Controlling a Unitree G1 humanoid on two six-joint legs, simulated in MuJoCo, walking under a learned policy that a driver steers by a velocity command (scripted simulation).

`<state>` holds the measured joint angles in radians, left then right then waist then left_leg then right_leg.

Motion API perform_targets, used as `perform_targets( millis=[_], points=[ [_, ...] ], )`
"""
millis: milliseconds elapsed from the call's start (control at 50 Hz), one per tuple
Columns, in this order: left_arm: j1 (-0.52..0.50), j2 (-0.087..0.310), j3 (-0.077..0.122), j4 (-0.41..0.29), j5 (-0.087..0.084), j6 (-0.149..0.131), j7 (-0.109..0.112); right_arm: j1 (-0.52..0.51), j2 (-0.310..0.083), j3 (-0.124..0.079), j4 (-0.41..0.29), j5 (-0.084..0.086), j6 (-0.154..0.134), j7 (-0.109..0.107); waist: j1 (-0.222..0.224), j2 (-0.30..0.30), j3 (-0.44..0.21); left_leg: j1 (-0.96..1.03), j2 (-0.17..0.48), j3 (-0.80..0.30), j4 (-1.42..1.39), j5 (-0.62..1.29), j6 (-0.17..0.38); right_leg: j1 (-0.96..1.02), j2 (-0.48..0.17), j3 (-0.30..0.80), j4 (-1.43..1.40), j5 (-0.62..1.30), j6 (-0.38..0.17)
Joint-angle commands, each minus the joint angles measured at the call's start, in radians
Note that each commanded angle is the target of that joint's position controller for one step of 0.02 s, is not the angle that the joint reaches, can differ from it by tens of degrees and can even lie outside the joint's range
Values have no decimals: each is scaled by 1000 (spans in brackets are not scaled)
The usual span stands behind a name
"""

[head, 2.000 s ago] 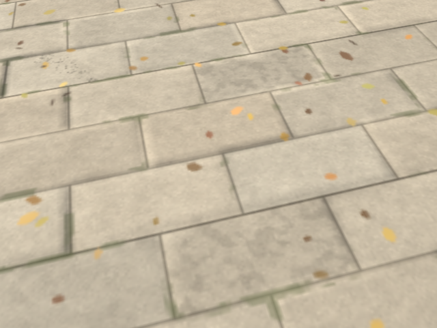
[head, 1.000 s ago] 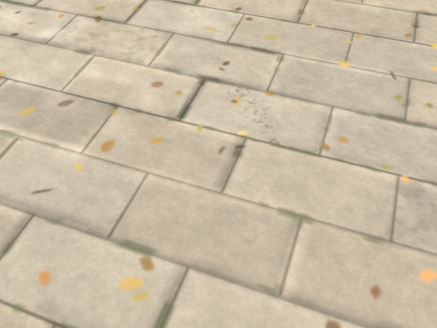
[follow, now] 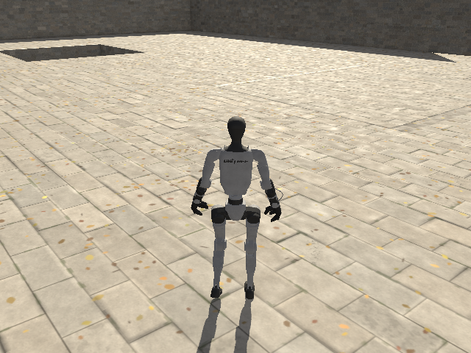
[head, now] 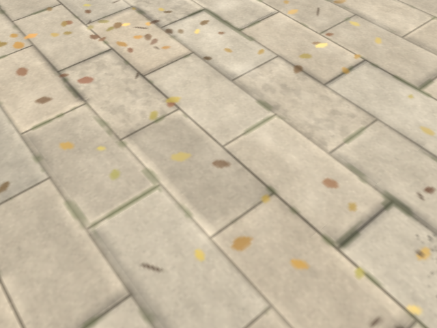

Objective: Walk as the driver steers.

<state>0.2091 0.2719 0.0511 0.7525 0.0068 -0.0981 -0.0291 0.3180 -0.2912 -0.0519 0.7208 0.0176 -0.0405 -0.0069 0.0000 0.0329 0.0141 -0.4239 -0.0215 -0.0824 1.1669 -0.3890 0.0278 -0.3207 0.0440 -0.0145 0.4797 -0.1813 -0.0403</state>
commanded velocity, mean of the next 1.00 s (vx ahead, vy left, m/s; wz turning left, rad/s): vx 0.50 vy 0.00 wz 0.38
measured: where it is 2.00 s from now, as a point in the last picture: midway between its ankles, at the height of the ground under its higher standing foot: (119, 197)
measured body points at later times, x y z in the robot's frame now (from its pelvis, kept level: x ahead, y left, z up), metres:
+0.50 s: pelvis +0.27 +0.07 +0.00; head +0.30 +0.09 +0.45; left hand +0.33 +0.36 -0.12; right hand +0.45 -0.19 -0.09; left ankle +0.31 +0.15 -0.73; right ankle +0.21 -0.09 -0.65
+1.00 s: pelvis +0.55 +0.07 +0.00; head +0.57 +0.07 +0.45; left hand +0.58 +0.37 -0.09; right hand +0.73 -0.16 -0.11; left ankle +0.45 +0.18 -0.65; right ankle +0.62 -0.02 -0.73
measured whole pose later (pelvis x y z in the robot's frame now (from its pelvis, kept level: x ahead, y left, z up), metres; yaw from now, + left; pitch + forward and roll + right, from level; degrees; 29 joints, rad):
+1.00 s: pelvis +0.55 +0.07 +0.00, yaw +23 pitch +1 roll -1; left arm 0.19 0.26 0.05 0.73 0.01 -0.09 -0.01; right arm 0.32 -0.31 -0.07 0.72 0.03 -0.02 -0.01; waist -0.01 0.04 0.02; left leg -0.48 0.01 -0.07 1.17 -0.37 0.01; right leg -0.27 0.02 -0.05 0.44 -0.19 -0.02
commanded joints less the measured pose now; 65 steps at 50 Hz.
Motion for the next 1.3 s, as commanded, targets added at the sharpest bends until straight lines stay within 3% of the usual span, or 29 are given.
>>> perform_targets(
  millis=[20, 80, 140, 260, 300, 340, 360, 380, 400, 420, 440, 460, 480, 560, 660, 760, 820, 840, 860, 880, 900, 920, 940, 960, 1020, 1080, 1180, 1260, 1300],
  points=[
    [30, 99, 20, -36, 1, -8, 5, -35, -81, -25, -89, -5, -22, 5, 7, -139, -12, -235, 111, -17, -57, 73, -6, 190, -263, 348, -286, -7, -177],
    [58, 145, 31, -12, -12, -12, 11, -98, -46, -9, -108, -15, -24, 6, 17, -120, -2, -249, 127, 16, -213, 155, -27, 179, -264, 257, -325, 138, -199],
    [86, 169, 36, 7, -20, -2, 16, -192, -23, 3, -123, -14, -35, 15, 49, -108, 5, -205, 116, 41, -415, 321, -35, 178, -237, 165, -334, 192, -174],
    [173, 197, 40, 60, -31, 21, 19, -331, -42, 1, -158, 5, -43, 41, 88, -117, 35, -153, 76, 67, -610, 391, -10, 283, -282, 121, -299, 206, -139],
    [171, 210, 46, 72, -31, 31, 24, -328, -59, -4, -165, 4, -41, 49, 68, -122, 29, -123, 63, 77, -635, 324, 23, 341, -306, 99, -256, 297, -118],
    [145, 211, 46, 70, -31, 41, 33, -178, -105, -32, -125, -5, -37, 46, -26, -109, -67, 111, 5, 126, -683, 308, 72, 339, -264, 14, -53, 602, -77],
    [146, 186, 35, 56, -17, 42, 41, -28, -158, -58, -86, -4, -32, 38, -89, -78, -163, 343, 29, 74, -673, 326, 109, 232, -223, -40, 153, 587, -38],
    [205, 108, 4, 3, 12, 26, 41, 96, -271, -84, -77, -17, -25, 28, -91, 122, -305, 720, 268, -333, -668, 299, 245, -134, -114, -88, 536, 223, 30],
    [209, 86, -8, 5, 6, 0, 33, 124, -251, -79, -63, 9, -23, 33, -88, 244, -382, 840, 370, -690, -832, 125, 353, -379, 1, 31, 754, -360, 55],
    [136, 170, 13, -14, -26, -23, 20, 92, -188, -58, -67, 5, -26, 34, -104, 159, -268, 767, 344, -614, -862, 45, 311, -491, -61, 107, 821, -333, 39],
    [59, 173, 11, -36, -39, -35, 15, 37, -160, -50, -77, -4, -28, 32, -91, 97, -164, 638, 299, -484, -870, 103, 279, -498, -100, 93, 791, -249, 25],
    [31, 163, 11, -41, -22, -39, 18, -16, -143, -44, -83, -11, -28, 33, -57, 17, -95, 501, 261, -398, -890, 202, 259, -457, -129, 87, 715, -187, 28],
    [27, 167, 18, -41, -1, -33, 22, -56, -119, -36, -93, -16, -30, 32, -25, 10, -66, 403, 228, -340, -913, 290, 245, -395, -152, 92, 640, -144, 36],
    [17, 126, 14, -60, 10, -2, 25, -77, -136, -44, -93, -11, -33, 16, 20, 36, -36, 230, 183, -252, -971, 419, 266, -310, -142, 72, 490, -57, 88],
    [-188, 81, -4, -115, 5, -7, 18, 7, -168, -57, -51, 1, -25, -7, -48, 29, 5, 146, 118, -181, -958, 352, 202, -210, -78, 69, 145, 251, 105],
    [-260, 124, 11, -147, -12, -21, 4, 75, -163, -58, -18, 12, -10, -14, -60, 47, 2, 256, 160, -297, -852, 285, 172, -151, -51, 108, 16, 214, 77],
    [-133, 156, 35, -119, -10, -30, 10, 56, -141, -53, -21, 6, 4, -14, 12, 76, -47, 270, 127, -324, -714, 363, 132, 46, -45, 77, -55, 122, 22],
    [-9, 194, 49, -104, 5, -35, 18, 46, -93, -35, -34, -2, 2, -10, 72, 39, -158, 195, 74, -272, -521, 343, 99, 268, -142, 150, -29, 115, -31],
    [131, 276, 71, -88, 20, -27, 27, 130, -30, -15, -55, 3, -6, -10, 83, -161, -320, -90, -52, -132, -186, 82, 25, 639, -367, 458, -33, 36, -153],
    [178, 263, 74, -57, -5, -12, 17, 189, -57, -11, -70, 18, -16, -11, 63, -369, -367, -314, -48, -88, 32, -222, -1, 726, -494, 799, -131, -201, -237],
    [129, 174, 52, -75, -13, -7, 19, 124, -146, -34, -53, 25, -12, -12, 81, -221, -225, -382, 15, -110, 119, -147, -12, 610, -455, 717, -168, -320, -198],
    [82, 137, 41, -81, -8, 0, 23, 35, -165, -41, -66, 16, -5, -11, 83, -140, -119, -379, 48, -71, 123, -64, -18, 481, -411, 557, -181, -256, -158],
    [36, 119, 33, -77, 0, 4, 22, -7, -151, -42, -78, 7, -1, -10, 61, -107, -50, -347, 75, -54, 84, -5, -22, 361, -365, 447, -211, -147, -142],
    [9, 99, 26, -71, 5, 3, 23, -23, -134, -45, -83, 3, 4, -6, 38, -123, -12, -316, 104, -52, 42, 33, -21, 285, -331, 365, -239, -67, -133],
    [-6, 105, 33, -49, 0, -10, 22, -26, -70, -34, -95, 10, 21, 2, 13, -147, 14, -263, 133, -20, -26, 89, -28, 191, -302, 207, -309, 68, -142],
    [7, 144, 48, -23, -2, -15, 23, -80, -54, -28, -121, 2, 22, 8, 17, -112, 16, -296, 145, -16, -147, 200, -39, 217, -315, 108, -334, 190, -158],
    [37, 181, 57, 7, -11, 1, 31, -224, -36, -16, -154, 5, 7, 41, 65, -90, 43, -227, 122, 58, -419, 412, -19, 254, -289, -60, -338, 249, -118],
    [79, 220, 70, 36, -33, 22, 31, -300, -54, -22, -198, 7, 11, 60, 69, -94, 69, -208, 98, 102, -523, 329, 24, 363, -328, -114, -289, 346, -89],
    [76, 252, 80, 36, -43, 35, 37, -257, -90, -41, -202, -1, 18, 62, 24, -121, 20, -97, 36, 158, -541, 221, 64, 402, -328, -154, -154, 668, -68]
  ],
)
Keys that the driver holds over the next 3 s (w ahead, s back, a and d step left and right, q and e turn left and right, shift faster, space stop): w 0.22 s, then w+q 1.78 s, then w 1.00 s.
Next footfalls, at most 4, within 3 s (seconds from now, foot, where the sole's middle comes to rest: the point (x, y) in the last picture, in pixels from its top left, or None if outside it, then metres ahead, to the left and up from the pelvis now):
0.36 left None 0.35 0.15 -0.77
0.84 right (235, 277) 0.65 -0.01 -0.77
1.34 left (126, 245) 0.77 0.36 -0.77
1.84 right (123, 167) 1.12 0.42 -0.77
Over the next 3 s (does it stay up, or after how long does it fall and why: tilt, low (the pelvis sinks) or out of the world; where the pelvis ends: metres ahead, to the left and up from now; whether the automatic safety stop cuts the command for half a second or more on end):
stays up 1.25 0.92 0.00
